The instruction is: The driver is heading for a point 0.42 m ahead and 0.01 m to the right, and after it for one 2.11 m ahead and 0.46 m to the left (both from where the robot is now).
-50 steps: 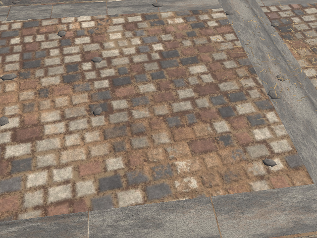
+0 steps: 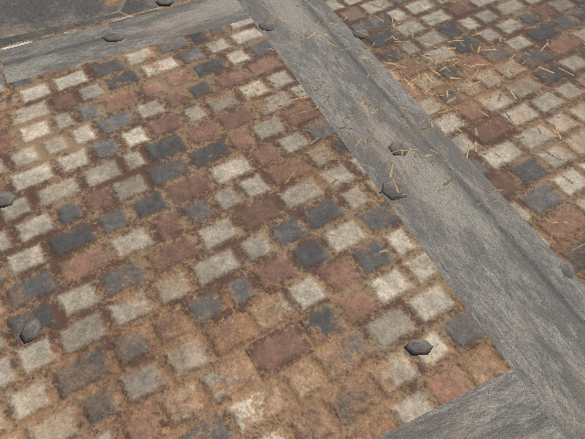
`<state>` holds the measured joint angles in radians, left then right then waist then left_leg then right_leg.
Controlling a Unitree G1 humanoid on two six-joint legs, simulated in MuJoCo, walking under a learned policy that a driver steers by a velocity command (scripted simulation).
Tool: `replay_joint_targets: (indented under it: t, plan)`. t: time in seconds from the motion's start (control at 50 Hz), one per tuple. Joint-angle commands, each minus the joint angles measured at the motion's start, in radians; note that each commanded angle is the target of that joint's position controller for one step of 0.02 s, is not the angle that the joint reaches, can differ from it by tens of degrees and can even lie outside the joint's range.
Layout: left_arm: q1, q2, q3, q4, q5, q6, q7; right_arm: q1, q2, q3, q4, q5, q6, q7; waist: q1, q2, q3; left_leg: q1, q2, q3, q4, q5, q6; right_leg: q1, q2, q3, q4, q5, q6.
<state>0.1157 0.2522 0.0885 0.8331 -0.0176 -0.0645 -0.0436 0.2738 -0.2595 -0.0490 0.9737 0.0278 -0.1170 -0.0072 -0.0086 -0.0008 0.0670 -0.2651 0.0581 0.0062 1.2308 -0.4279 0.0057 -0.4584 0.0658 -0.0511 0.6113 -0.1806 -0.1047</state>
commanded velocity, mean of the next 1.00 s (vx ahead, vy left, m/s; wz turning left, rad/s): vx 0.50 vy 0.00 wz -0.04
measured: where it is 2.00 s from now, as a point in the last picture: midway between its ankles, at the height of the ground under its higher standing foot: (266, 216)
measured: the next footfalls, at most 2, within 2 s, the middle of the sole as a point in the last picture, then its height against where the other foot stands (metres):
left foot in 0.44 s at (268, 432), level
right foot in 0.92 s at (374, 341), level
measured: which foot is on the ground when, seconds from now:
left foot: up 0.00-0.42, down 0.44-0.92, up 0.94-1.00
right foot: down 0.00-0.46, up 0.48-0.90, down 0.92-1.00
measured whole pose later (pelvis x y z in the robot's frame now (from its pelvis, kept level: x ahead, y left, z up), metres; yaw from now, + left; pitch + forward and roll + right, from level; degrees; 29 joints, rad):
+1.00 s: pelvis +0.56 -0.05 +0.01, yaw +2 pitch +2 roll -1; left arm 0.08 0.25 0.05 0.68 0.00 -0.12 0.00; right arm 0.39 -0.29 -0.06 0.80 0.03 -0.05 -0.01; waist -0.06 0.03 -0.01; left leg -0.32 -0.05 -0.13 1.03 -0.47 0.03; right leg -0.37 0.03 0.01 0.49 -0.16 -0.02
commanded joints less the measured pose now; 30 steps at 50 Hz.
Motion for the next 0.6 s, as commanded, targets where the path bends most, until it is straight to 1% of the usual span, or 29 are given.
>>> replay_joint_targets:
  t: [0.02,0.04,0.06,0.08,0.12,0.16,0.22,0.26,0.3,0.34,0.38,0.4,0.42,0.44,0.46,0.48,0.5,0.52,0.54,0.56,0.58,0.6]
  plan:
    - [0.092,0.101,0.019,-0.045,0.008,-0.023,0.005,-0.062,-0.13,-0.033,-0.11,-0.008,-0.049,-0.007,0.023,0.016,-0.155,-0.422,0.071,-0.093,0.034,0.112,0.034,0.427,-0.273,0.457,-0.358,0.091,-0.184]
    - [0.06,0.087,0.011,-0.061,0.016,-0.024,0.008,-0.037,-0.129,-0.038,-0.111,-0.013,-0.03,-0.008,-0.009,0.001,-0.137,-0.359,0.09,-0.099,-0.006,0.133,0.028,0.34,-0.248,0.416,-0.381,0.127,-0.179]
    - [0.061,0.097,0.013,-0.064,0.013,-0.025,0.012,-0.031,-0.12,-0.041,-0.119,-0.02,-0.015,-0.009,-0.021,-0.008,-0.127,-0.334,0.093,-0.095,-0.051,0.141,0.014,0.293,-0.237,0.403,-0.398,0.15,-0.184]
    - [0.076,0.111,0.014,-0.062,0.008,-0.028,0.018,-0.039,-0.107,-0.041,-0.128,-0.029,-0.003,-0.01,-0.026,-0.011,-0.113,-0.328,0.091,-0.084,-0.093,0.156,-0.003,0.254,-0.227,0.375,-0.41,0.185,-0.19]
    - [0.12,0.144,0.022,-0.059,0.004,-0.03,0.033,-0.109,-0.098,-0.041,-0.159,-0.043,0.01,-0.017,-0.012,-0.019,-0.082,-0.364,0.076,-0.068,-0.211,0.246,-0.036,0.219,-0.208,0.338,-0.427,0.212,-0.188]
    - [0.169,0.155,0.023,-0.054,0.004,-0.027,0.046,-0.203,-0.095,-0.04,-0.193,-0.044,0.01,-0.02,0.019,-0.037,-0.058,-0.401,0.05,-0.065,-0.365,0.364,-0.052,0.225,-0.188,0.325,-0.427,0.199,-0.168]
    - [0.21,0.151,0.021,-0.05,-0.001,-0.019,0.055,-0.305,-0.074,-0.031,-0.226,-0.036,0.0,-0.009,0.058,-0.074,-0.049,-0.36,0.002,-0.063,-0.582,0.518,-0.046,0.231,-0.155,0.308,-0.408,0.134,-0.124]
    - [0.235,0.154,0.022,-0.042,-0.004,-0.016,0.057,-0.363,-0.07,-0.025,-0.25,-0.029,-0.008,0.002,0.08,-0.086,-0.041,-0.331,-0.02,-0.058,-0.665,0.555,-0.039,0.245,-0.16,0.328,-0.394,0.107,-0.109]
    - [0.262,0.153,0.022,-0.032,-0.008,-0.011,0.058,-0.399,-0.082,-0.024,-0.273,-0.025,-0.016,0.013,0.092,-0.089,-0.043,-0.329,-0.033,-0.07,-0.714,0.543,-0.03,0.303,-0.179,0.369,-0.349,0.118,-0.106]
    - [0.281,0.143,0.02,-0.025,-0.005,-0.004,0.065,-0.404,-0.095,-0.023,-0.282,-0.025,-0.028,0.027,0.093,-0.09,-0.052,-0.324,-0.037,-0.071,-0.757,0.515,-0.017,0.381,-0.208,0.399,-0.292,0.144,-0.103]
    - [0.288,0.148,0.021,-0.018,0.005,0.002,0.071,-0.369,-0.108,-0.023,-0.275,-0.024,-0.036,0.038,0.079,-0.12,-0.055,-0.292,-0.036,-0.05,-0.765,0.448,0.012,0.442,-0.247,0.409,-0.254,0.241,-0.096]
    - [0.28,0.154,0.022,-0.02,0.008,0.005,0.07,-0.326,-0.123,-0.028,-0.266,-0.025,-0.039,0.038,0.055,-0.136,-0.068,-0.238,-0.051,-0.026,-0.776,0.401,0.036,0.462,-0.247,0.4,-0.214,0.368,-0.086]
    - [0.264,0.148,0.018,-0.027,0.009,0.007,0.067,-0.232,-0.149,-0.041,-0.239,-0.03,-0.041,0.034,0.007,-0.131,-0.12,-0.111,-0.076,0.003,-0.807,0.398,0.071,0.474,-0.209,0.362,-0.114,0.556,-0.066]
    - [0.24,0.128,0.005,-0.044,0.018,0.005,0.062,-0.079,-0.185,-0.053,-0.209,-0.042,-0.041,0.031,-0.063,-0.106,-0.248,0.131,-0.001,-0.068,-0.756,0.444,0.136,0.395,-0.164,0.314,0.085,0.582,-0.039]
    - [0.337,0.078,-0.012,-0.05,0.019,-0.007,0.057,0.084,-0.261,-0.075,-0.186,-0.052,-0.035,0.029,-0.068,0.085,-0.414,0.522,0.19,-0.395,-0.733,0.426,0.284,0.086,-0.04,0.227,0.433,0.313,0.033]
    - [0.402,0.063,-0.024,-0.035,0.005,-0.022,0.051,0.141,-0.241,-0.074,-0.144,-0.021,-0.021,0.04,-0.059,0.324,-0.456,0.67,0.32,-0.758,-0.89,0.228,0.379,-0.174,0.042,0.178,0.674,-0.343,0.081]
    - [0.311,0.145,-0.011,-0.057,-0.007,-0.035,0.048,0.086,-0.169,-0.051,-0.16,0.005,-0.014,0.043,-0.072,0.207,-0.307,0.591,0.291,-0.758,-0.933,0.044,0.33,-0.305,-0.03,0.223,0.743,-0.337,0.063]
    - [0.189,0.157,-0.011,-0.087,-0.01,-0.045,0.045,0.011,-0.136,-0.04,-0.188,-0.004,-0.003,0.041,-0.072,0.1,-0.182,0.444,0.246,-0.623,-0.95,0.061,0.287,-0.327,-0.072,0.192,0.725,-0.254,0.057]
    - [0.12,0.144,-0.012,-0.108,0.007,-0.053,0.045,-0.033,-0.126,-0.034,-0.199,-0.018,0.003,0.043,-0.049,0.021,-0.089,0.296,0.203,-0.533,-0.979,0.171,0.274,-0.313,-0.1,0.166,0.651,-0.197,0.058]
    - [0.109,0.141,-0.006,-0.115,0.027,-0.056,0.048,-0.048,-0.112,-0.027,-0.206,-0.025,0.002,0.042,-0.022,0.009,-0.078,0.223,0.17,-0.479,-0.992,0.281,0.259,-0.262,-0.131,0.163,0.567,-0.154,0.061]
    - [0.123,0.124,-0.007,-0.121,0.033,-0.056,0.048,-0.049,-0.111,-0.025,-0.207,-0.029,0.005,0.041,0.0,0.034,-0.083,0.181,0.14,-0.444,-1.005,0.36,0.255,-0.214,-0.139,0.154,0.512,-0.14,0.069]
    - [0.135,0.108,-0.009,-0.123,0.034,-0.054,0.049,-0.04,-0.112,-0.025,-0.204,-0.025,0.007,0.039,0.011,0.061,-0.094,0.16,0.122,-0.412,-1.013,0.409,0.259,-0.187,-0.142,0.144,0.453,-0.139,0.079]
